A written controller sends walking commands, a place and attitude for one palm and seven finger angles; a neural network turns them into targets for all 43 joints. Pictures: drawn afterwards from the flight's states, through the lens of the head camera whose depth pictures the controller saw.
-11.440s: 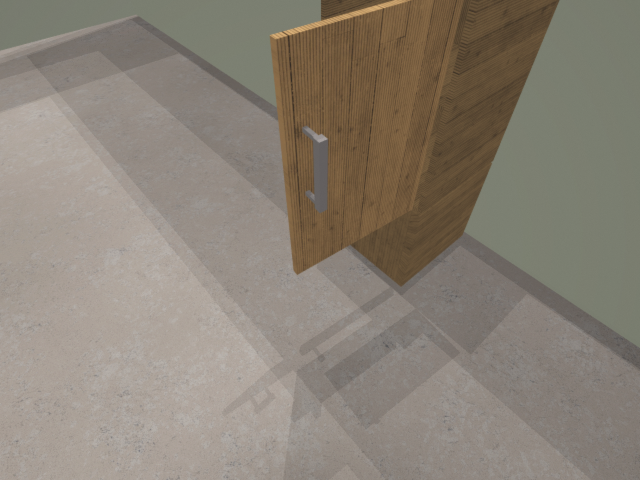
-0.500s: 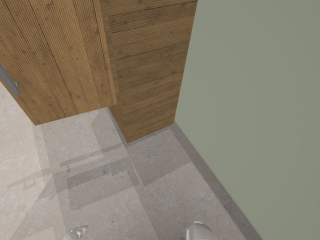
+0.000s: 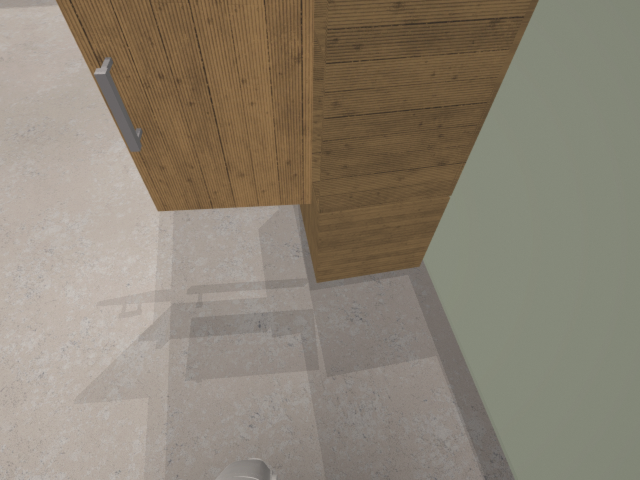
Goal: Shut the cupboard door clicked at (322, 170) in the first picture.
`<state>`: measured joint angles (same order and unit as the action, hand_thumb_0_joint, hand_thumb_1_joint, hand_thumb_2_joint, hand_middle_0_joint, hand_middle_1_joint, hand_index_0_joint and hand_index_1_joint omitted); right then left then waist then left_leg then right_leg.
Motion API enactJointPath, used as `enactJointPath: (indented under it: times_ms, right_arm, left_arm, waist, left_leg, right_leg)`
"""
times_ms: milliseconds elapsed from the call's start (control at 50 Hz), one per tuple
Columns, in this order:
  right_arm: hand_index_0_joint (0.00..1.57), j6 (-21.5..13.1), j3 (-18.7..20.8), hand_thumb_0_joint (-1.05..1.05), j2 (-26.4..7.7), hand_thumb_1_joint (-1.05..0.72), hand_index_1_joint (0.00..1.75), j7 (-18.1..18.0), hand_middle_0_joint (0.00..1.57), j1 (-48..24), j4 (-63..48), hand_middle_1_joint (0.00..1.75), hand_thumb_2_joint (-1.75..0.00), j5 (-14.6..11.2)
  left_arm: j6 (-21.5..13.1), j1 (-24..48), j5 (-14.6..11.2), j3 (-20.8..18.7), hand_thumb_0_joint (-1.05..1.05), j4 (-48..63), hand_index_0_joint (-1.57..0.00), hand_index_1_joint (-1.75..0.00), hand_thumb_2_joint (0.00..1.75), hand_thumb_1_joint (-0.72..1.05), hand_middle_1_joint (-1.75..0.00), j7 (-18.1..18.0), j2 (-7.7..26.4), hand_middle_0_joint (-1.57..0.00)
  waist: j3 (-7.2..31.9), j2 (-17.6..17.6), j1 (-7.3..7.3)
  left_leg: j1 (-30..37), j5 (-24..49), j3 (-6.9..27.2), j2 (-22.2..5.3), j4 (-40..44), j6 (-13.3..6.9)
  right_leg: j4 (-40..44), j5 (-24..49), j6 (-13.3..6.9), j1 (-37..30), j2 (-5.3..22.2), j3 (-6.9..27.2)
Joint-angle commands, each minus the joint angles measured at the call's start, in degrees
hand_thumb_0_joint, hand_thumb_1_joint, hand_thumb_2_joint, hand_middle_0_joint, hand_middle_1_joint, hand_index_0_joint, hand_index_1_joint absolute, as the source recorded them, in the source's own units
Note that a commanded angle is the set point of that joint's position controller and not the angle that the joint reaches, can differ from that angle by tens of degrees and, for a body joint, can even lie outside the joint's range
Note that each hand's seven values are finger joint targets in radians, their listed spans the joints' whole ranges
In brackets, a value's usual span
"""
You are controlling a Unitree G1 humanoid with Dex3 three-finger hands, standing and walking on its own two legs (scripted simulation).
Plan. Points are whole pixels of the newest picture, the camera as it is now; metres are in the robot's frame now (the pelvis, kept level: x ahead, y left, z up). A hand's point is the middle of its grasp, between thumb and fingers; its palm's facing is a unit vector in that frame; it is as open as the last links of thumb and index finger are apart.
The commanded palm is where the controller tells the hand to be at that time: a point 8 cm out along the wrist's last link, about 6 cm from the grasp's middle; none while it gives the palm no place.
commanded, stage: turn to face it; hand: left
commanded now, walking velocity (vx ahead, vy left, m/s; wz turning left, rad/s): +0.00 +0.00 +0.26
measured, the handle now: (122, 107) +0.73 +0.43 +0.00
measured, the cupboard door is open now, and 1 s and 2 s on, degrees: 84 84 84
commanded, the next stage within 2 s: take the last steps up to it in 0.12 s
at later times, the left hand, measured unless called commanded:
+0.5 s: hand out of the picture +0.06 +0.20 -0.17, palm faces +0.15 -0.96 -0.23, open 7.4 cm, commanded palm none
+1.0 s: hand out of the picture +0.04 +0.23 -0.19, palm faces +0.27 -0.95 -0.16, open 7.4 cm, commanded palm none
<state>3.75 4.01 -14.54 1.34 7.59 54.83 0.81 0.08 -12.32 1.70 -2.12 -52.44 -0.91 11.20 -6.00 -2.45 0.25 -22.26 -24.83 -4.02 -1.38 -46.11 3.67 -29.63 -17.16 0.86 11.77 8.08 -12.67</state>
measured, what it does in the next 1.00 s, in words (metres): walks ahead: left foot, then right foot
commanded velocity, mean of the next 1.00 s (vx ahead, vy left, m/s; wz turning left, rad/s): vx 0.22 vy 0.05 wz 0.11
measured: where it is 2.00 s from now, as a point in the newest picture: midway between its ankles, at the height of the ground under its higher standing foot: (287, 460)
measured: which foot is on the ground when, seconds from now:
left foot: up 0.00-0.04, down 0.06-0.48, up 0.50-0.90, down 0.92-1.00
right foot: down 0.00-0.06, up 0.08-0.46, down 0.48-0.92, up 0.94-1.00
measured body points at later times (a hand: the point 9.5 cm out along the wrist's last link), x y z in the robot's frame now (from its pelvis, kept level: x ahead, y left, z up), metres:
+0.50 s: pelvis +0.02 +0.00 -0.01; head +0.04 -0.01 +0.44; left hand +0.05 +0.25 -0.15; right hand +0.09 -0.23 -0.17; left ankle +0.01 +0.11 -0.74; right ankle +0.02 -0.11 -0.74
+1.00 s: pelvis +0.15 +0.08 -0.02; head +0.18 +0.10 +0.43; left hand +0.03 +0.28 -0.18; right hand +0.28 -0.13 -0.16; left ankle +0.18 +0.19 -0.74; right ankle +0.06 -0.07 -0.67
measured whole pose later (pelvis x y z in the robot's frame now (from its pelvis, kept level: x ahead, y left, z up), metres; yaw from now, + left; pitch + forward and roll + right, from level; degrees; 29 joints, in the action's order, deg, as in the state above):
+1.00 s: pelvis +0.15 +0.08 -0.02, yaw +11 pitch -1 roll +1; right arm -3.5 2.3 -9.1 0.2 9.2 57.5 1.7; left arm -0.5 -22.0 1.1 -2.5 -65.3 -0.2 9.1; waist -5.0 -2.9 1.9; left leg -20.2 -13.9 -7.9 -0.9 -34.7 -2.7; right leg -61.4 -28.3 -0.3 16.2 6.9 -3.0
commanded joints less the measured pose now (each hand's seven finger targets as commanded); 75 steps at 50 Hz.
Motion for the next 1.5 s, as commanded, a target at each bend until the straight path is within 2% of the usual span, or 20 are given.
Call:
enactJointPath:
  times_ms: [0,40,60,220,360,420,440,460,480,600,760,840,860,880,900,940,1060,1240,1280,1480]
  right_arm:
    - [0.20,-2.3,0.0,0.00,-3.1,-0.90,0.30,-0.4,0.20,2.4,-3.6,0.30,-0.90,0.0]
    - [0.20,-3.1,2.2,0.00,-12.4,-0.90,0.30,-1.0,0.20,7.9,-3.1,0.30,-0.90,0.6]
    - [0.20,-2.4,2.2,0.00,-14.2,-0.90,0.30,-1.8,0.20,9.2,-2.4,0.30,-0.90,0.5]
    - [0.20,-3.7,-0.2,0.00,-7.7,-0.90,0.30,-3.3,0.20,2.9,-3.2,0.30,-0.90,0.2]
    - [0.20,-3.8,0.6,0.00,-7.6,-0.90,0.30,-2.2,0.20,4.9,-1.4,0.30,-0.90,0.9]
    - [0.20,-3.9,0.4,0.00,-6.4,-0.90,0.30,-2.0,0.20,2.9,-1.4,0.30,-0.90,0.4]
    - [0.20,-4.1,0.1,0.00,-3.9,-0.90,0.30,-1.8,0.20,2.3,-1.7,0.30,-0.90,-0.1]
    - [0.20,-4.3,-0.7,0.00,0.4,-0.90,0.30,-1.3,0.20,1.1,-3.5,0.30,-0.90,-0.5]
    - [0.20,-4.1,-0.1,0.00,-3.3,-0.90,0.30,-0.6,0.20,-3.5,-5.3,0.30,-0.90,0.5]
    - [0.20,-3.3,0.5,0.00,-0.3,-0.90,0.30,0.8,0.20,3.5,0.5,0.30,-0.90,0.8]
    - [0.20,-5.0,-0.6,0.00,2.4,-0.90,0.30,1.1,0.20,-1.9,-0.7,0.30,-0.90,0.3]
    - [0.20,-6.1,-0.5,0.00,0.8,-0.90,0.30,0.5,0.20,6.1,2.1,0.30,-0.90,0.7]
    - [0.20,-6.5,0.1,0.00,-2.0,-0.90,0.30,-0.2,0.20,13.8,4.4,0.30,-0.90,0.9]
    - [0.20,-6.9,1.6,0.00,-8.2,-0.90,0.30,-1.1,0.20,21.3,6.1,0.30,-0.90,1.5]
    - [0.20,-6.6,2.1,0.00,-11.1,-0.90,0.30,-2.1,0.20,26.6,7.0,0.30,-0.90,1.0]
    - [0.20,-6.5,1.3,0.00,-7.9,-0.90,0.30,-2.7,0.20,19.8,5.6,0.30,-0.90,0.9]
    - [0.20,-8.0,-0.7,0.00,-1.1,-0.90,0.30,-3.0,0.20,10.3,3.6,0.30,-0.90,0.8]
    - [0.20,-6.1,-1.0,0.00,-1.3,-0.90,0.30,-2.1,0.20,7.6,3.8,0.30,-0.90,0.5]
    - [0.20,-5.7,-1.9,0.00,1.9,-0.90,0.30,-1.9,0.20,9.7,2.8,0.30,-0.90,-0.1]
    - [0.20,-1.7,-1.5,0.00,2.7,-0.90,0.30,-2.8,0.20,10.7,5.9,0.30,-0.90,-0.7]
  left_arm:
    - [-0.7,-2.3,-0.7,-3.2,0.00,1.7,-0.20,-0.30,0.90,0.90,-0.30,-0.3,12.5,-0.20]
    - [-0.1,-0.3,-1.5,-1.6,0.00,4.1,-0.20,-0.30,0.90,0.90,-0.30,0.2,6.7,-0.20]
    - [1.0,2.5,-1.2,-1.3,0.00,5.0,-0.20,-0.30,0.90,0.90,-0.30,-0.4,6.6,-0.20]
    - [2.0,-1.9,-0.9,-1.6,0.00,-0.4,-0.20,-0.30,0.90,0.90,-0.30,0.1,6.1,-0.20]
    - [0.4,1.3,-0.3,-1.2,0.00,1.3,-0.20,-0.30,0.90,0.90,-0.30,1.5,4.9,-0.20]
    - [-0.7,-6.5,-0.1,-1.6,0.00,-1.6,-0.20,-0.30,0.90,0.90,-0.30,1.6,4.6,-0.20]
    - [-1.3,-10.5,0.2,-2.3,0.00,-2.7,-0.20,-0.30,0.90,0.90,-0.30,1.3,7.1,-0.20]
    - [-1.8,-14.7,0.7,-3.6,0.00,-3.5,-0.20,-0.30,0.90,0.90,-0.30,0.6,12.1,-0.20]
    - [-1.9,-15.6,0.0,-3.4,0.00,-3.1,-0.20,-0.30,0.90,0.90,-0.30,0.1,13.7,-0.20]
    - [-4.8,-8.0,-0.8,-1.4,0.00,-3.1,-0.20,-0.30,0.90,0.90,-0.30,0.0,4.9,-0.20]
    - [-4.9,-14.4,0.0,-1.7,0.00,-9.5,-0.20,-0.30,0.90,0.90,-0.30,0.0,6.2,-0.20]
    - [-4.1,-12.1,-0.2,-2.0,0.00,-10.4,-0.20,-0.30,0.90,0.90,-0.30,0.1,6.8,-0.20]
    - [-3.8,-12.2,-0.4,-1.6,0.00,-10.1,-0.20,-0.30,0.90,0.90,-0.30,0.3,5.6,-0.20]
    - [-3.6,-13.7,-1.0,-1.1,0.00,-8.8,-0.20,-0.30,0.90,0.90,-0.30,0.6,2.6,-0.20]
    - [-3.7,-10.4,-1.1,-0.5,0.00,-6.3,-0.20,-0.30,0.90,0.90,-0.30,0.6,1.2,-0.20]
    - [-3.3,-4.3,-0.9,-0.6,0.00,-4.8,-0.20,-0.30,0.90,0.90,-0.30,0.3,1.3,-0.20]
    - [-1.1,-7.5,-0.4,-1.0,0.00,-6.3,-0.20,-0.30,0.90,0.90,-0.30,1.2,-1.0,-0.20]
    - [-1.7,-7.6,0.0,-1.7,0.00,-4.7,-0.20,-0.30,0.90,0.90,-0.30,1.1,2.9,-0.20]
    - [-2.9,-11.6,-0.3,-2.2,0.00,-6.1,-0.20,-0.30,0.90,0.90,-0.30,0.2,9.6,-0.20]
    - [-0.9,-1.5,-0.7,-2.3,0.00,-4.4,-0.20,-0.30,0.90,0.90,-0.30,-1.7,8.9,-0.20]
  waist:
    - [10.6,-7.4,-1.01]
    - [13.2,18.3,-4.63]
    - [12.4,16.3,-5.15]
    - [10.1,8.0,-0.37]
    - [4.1,10.6,-1.42]
    - [4.4,6.1,2.38]
    - [3.9,-0.1,4.38]
    - [2.8,-16.6,6.54]
    - [-1.2,-13.3,7.49]
    - [-1.4,-5.0,0.01]
    - [0.1,-7.1,2.98]
    - [2.3,-6.3,-1.60]
    - [6.5,-0.3,-4.62]
    - [12.8,13.2,-6.95]
    - [15.9,18.2,-8.17]
    - [8.7,7.5,-5.43]
    - [3.7,8.1,1.02]
    - [2.8,-0.1,3.78]
    - [4.6,-16.7,3.37]
    - [9.9,-4.0,0.65]
  left_leg:
    - [12.1,12.6,-2.6,1.8,19.3,-1.6]
    - [26.4,42.1,22.2,-19.3,24.7,-11.1]
    - [20.5,49.1,22.8,-22.7,24.5,-16.4]
    - [18.1,42.1,12.3,-12.9,25.4,-13.7]
    - [10.0,2.1,17.9,-11.7,31.5,-14.2]
    - [0.0,-7.3,14.8,-7.0,26.0,-10.9]
    - [-8.2,-8.2,10.5,-1.9,16.9,-8.2]
    - [-19.2,-8.5,1.8,5.0,1.1,-4.7]
    - [-20.9,-8.3,5.2,2.2,-10.7,-4.5]
    - [-14.8,14.0,4.6,-2.5,-14.4,-1.8]
    - [-10.6,10.9,-1.4,-1.6,6.5,-2.3]
    - [8.4,12.9,-5.0,2.3,17.6,-4.5]
    - [20.3,13.3,-2.6,0.7,19.7,-5.5]
    - [32.1,14.4,14.6,-12.8,21.0,-10.4]
    - [35.3,20.1,27.2,-21.1,28.1,-15.2]
    - [23.2,18.0,22.7,-21.0,30.3,-16.3]
    - [9.0,23.1,5.8,-14.9,34.6,-13.6]
    - [1.1,7.0,1.6,-8.8,23.2,-9.4]
    - [-6.6,-7.1,-4.8,1.5,5.0,-2.9]
    - [3.7,1.6,0.3,1.2,7.0,-0.3]
  right_leg:
    - [-2.9,31.6,-2.7,-3.6,10.1,5.5]
    - [-22.6,-14.3,3.9,17.5,-0.3,2.4]
    - [-28.5,-21.3,3.1,16.9,-1.0,9.6]
    - [-32.2,-7.0,3.2,16.3,-3.1,12.2]
    - [-13.3,-10.0,1.3,9.3,-4.9,8.4]
    - [1.5,-3.1,0.7,-7.1,-6.9,6.9]
    - [8.8,-8.4,-0.7,-14.9,-2.2,13.6]
    - [19.2,-20.5,-6.1,-19.1,12.9,34.2]
    - [25.6,-27.8,-10.4,-10.3,20.0,42.9]
    - [23.3,0.1,-5.9,-4.9,8.9,17.0]
    - [17.2,19.1,-7.3,-12.8,10.4,10.9]
    - [6.0,23.6,-5.1,-5.3,7.9,7.0]
    - [-5.5,22.4,-4.0,0.1,5.3,4.9]
    - [-20.4,3.3,-1.3,12.6,-1.9,1.3]
    - [-34.9,-16.7,-1.1,20.2,-6.0,4.6]
    - [-45.3,-11.7,-2.7,23.9,-1.7,10.3]
    - [-30.0,-1.9,-1.1,15.8,0.1,10.6]
    - [0.1,4.5,-1.3,-5.8,-4.3,8.6]
    - [13.0,17.7,-9.4,-11.3,14.0,31.3]
    - [5.7,48.2,-11.3,-7.6,9.3,16.8]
